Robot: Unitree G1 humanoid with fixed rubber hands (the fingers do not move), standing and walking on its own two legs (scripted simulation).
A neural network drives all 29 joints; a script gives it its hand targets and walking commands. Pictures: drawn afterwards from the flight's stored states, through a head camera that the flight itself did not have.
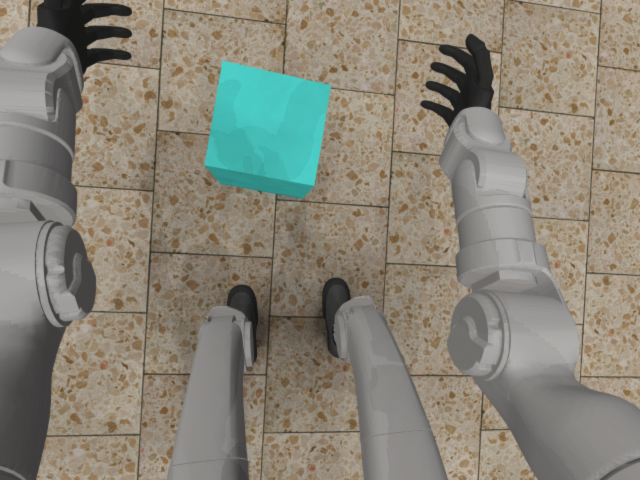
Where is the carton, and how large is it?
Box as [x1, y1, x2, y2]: [205, 61, 330, 198]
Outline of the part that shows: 222,61 205,159 205,166 220,183 302,198 314,184 330,85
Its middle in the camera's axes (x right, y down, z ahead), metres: -0.11 -0.22 +0.85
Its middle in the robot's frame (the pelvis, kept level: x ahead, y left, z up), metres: +0.57 +0.01 -0.54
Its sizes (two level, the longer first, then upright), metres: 0.210 0.200 0.250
